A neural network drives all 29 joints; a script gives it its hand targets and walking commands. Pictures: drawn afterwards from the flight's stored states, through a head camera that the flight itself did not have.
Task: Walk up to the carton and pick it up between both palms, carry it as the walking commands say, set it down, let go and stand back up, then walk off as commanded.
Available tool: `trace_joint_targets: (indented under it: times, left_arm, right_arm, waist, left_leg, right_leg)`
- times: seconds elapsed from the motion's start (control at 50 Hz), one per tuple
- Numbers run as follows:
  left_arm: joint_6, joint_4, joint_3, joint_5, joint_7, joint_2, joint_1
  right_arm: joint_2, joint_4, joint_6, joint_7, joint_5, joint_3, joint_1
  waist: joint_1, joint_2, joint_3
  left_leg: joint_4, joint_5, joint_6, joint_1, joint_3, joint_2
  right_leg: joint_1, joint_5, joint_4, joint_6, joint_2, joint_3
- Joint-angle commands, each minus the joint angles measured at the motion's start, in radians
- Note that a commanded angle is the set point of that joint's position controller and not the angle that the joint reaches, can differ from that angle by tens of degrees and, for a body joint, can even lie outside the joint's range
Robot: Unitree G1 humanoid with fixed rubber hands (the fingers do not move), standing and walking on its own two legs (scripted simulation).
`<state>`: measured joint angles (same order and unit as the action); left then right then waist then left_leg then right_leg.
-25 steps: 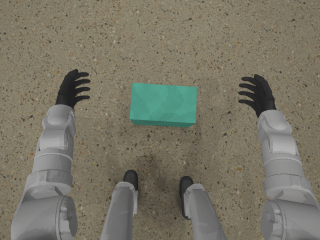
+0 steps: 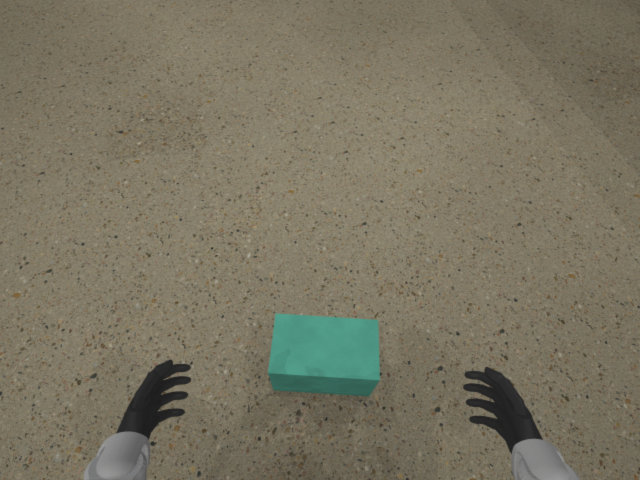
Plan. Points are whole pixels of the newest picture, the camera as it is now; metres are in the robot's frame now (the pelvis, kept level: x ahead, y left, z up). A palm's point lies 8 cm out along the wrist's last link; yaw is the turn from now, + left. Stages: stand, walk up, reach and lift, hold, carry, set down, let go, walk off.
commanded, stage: let go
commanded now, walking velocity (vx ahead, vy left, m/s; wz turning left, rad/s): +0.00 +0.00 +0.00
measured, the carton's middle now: (324, 356) +0.47 -0.02 -0.66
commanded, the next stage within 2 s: stand in 0.52 s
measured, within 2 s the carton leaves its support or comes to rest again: neither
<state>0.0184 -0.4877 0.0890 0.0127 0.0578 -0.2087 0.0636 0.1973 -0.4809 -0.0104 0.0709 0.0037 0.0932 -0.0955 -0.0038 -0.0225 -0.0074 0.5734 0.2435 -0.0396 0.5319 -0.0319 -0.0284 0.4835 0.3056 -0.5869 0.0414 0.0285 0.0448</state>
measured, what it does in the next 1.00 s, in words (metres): stands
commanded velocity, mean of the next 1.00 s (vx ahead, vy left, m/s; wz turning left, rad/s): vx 0.00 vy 0.00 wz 0.00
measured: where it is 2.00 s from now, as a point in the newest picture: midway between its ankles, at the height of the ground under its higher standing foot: outside the picture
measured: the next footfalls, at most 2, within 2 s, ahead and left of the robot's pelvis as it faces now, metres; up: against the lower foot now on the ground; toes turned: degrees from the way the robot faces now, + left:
none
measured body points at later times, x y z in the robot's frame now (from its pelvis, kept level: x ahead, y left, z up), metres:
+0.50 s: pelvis +0.01 -0.01 +0.02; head +0.03 +0.00 +0.46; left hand +0.19 +0.22 -0.06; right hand +0.19 -0.24 -0.06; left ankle +0.02 +0.14 -0.73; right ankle -0.02 -0.15 -0.73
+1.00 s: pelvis +0.03 +0.00 +0.01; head +0.04 +0.01 +0.46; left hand +0.15 +0.30 -0.09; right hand +0.17 -0.29 -0.08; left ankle +0.02 +0.14 -0.73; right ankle -0.02 -0.15 -0.73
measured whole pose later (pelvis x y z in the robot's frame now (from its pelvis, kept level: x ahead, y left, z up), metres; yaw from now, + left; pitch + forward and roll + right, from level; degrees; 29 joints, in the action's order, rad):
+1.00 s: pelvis +0.03 +0.00 +0.01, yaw +0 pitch -1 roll +0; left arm 0.02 -0.74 0.03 0.04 -0.02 -0.35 0.21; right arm 0.34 -0.77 -0.02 -0.02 0.04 0.03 -0.17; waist 0.00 -0.01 0.03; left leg 0.50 0.29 -0.04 0.20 -0.03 -0.04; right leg 0.12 0.32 -0.46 0.04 0.02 0.03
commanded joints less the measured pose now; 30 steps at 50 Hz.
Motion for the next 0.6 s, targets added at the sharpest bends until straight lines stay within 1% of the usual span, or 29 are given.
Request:
trace_joint_targets:
  times: [0.0,0.08,0.12,0.18,0.32,0.5,0.52,0.54,0.58]
  left_arm:
    - [-0.016,0.137,0.009,0.001,-0.002,-0.087,0.043]
    - [-0.001,0.182,-0.009,0.006,0.004,-0.078,0.109]
    - [0.018,0.194,-0.021,0.004,0.009,-0.076,0.101]
    - [0.045,0.199,-0.024,0.007,0.016,-0.078,0.119]
    - [0.093,0.197,-0.022,0.016,0.021,-0.091,0.12]
    - [0.112,0.174,-0.018,0.02,0.016,-0.104,0.118]
    - [0.075,0.033,0.014,0.021,-0.041,-0.248,0.136]
    - [0.056,0.024,0.016,0.031,-0.06,-0.256,0.157]
    - [0.034,0.002,0.002,0.036,-0.065,-0.231,0.137]
  right_arm:
    - [0.11,0.124,0.017,-0.003,0.005,0.021,-0.031]
    - [0.109,0.155,0.001,0.002,0.014,0.005,-0.074]
    - [0.106,0.159,-0.018,0.007,0.014,0.004,-0.061]
    - [0.095,0.152,-0.046,0.013,0.02,0.002,-0.087]
    - [0.092,0.146,-0.089,0.014,0.03,0.005,-0.083]
    - [0.102,0.151,-0.115,0.0,0.032,-0.009,-0.082]
    - [0.239,0.007,-0.076,-0.054,0.032,0.006,-0.057]
    - [0.228,-0.004,-0.056,-0.072,0.031,0.006,-0.08]
    - [0.216,-0.036,-0.033,-0.077,0.039,-0.011,-0.069]
  waist:
    - [0.017,0.025,-0.204]
    - [0.025,0.026,-0.093]
    - [0.023,0.025,-0.031]
    - [0.018,0.021,0.011]
    - [0.009,0.028,0.056]
    - [0.008,-0.006,0.046]
    - [0.015,0.027,0.028]
    - [0.012,0.004,0.003]
    - [0.001,0.003,0.01]
  left_leg:
    - [-0.093,-0.234,0.003,-0.386,0.06,0.099]
    - [-0.162,-0.21,0.004,-0.467,0.06,0.097]
    - [-0.192,-0.152,0.002,-0.479,0.06,0.093]
    - [-0.212,-0.126,0.005,-0.511,0.067,0.093]
    - [-0.219,-0.171,0.011,-0.57,0.063,0.101]
    - [-0.199,-0.237,0.021,-0.591,0.05,0.114]
    - [-0.122,-0.233,-0.01,-0.426,0.064,-0.001]
    - [-0.116,-0.202,-0.01,-0.422,0.05,0.004]
    - [-0.126,-0.087,0.001,-0.386,0.037,-0.005]
  right_leg:
    - [-0.122,-0.225,0.135,-0.015,-0.1,-0.078]
    - [-0.195,-0.182,0.201,-0.025,-0.103,-0.079]
    - [-0.207,-0.13,0.227,-0.03,-0.101,-0.08]
    - [-0.233,-0.118,0.242,-0.029,-0.101,-0.082]
    - [-0.277,-0.162,0.255,-0.024,-0.105,-0.078]
    - [-0.318,-0.283,0.253,-0.011,-0.107,-0.055]
    - [-0.273,-0.248,0.226,0.024,-0.003,-0.061]
    - [-0.297,-0.245,0.215,0.023,0.0,-0.041]
    - [-0.266,-0.12,0.223,0.009,0.007,-0.021]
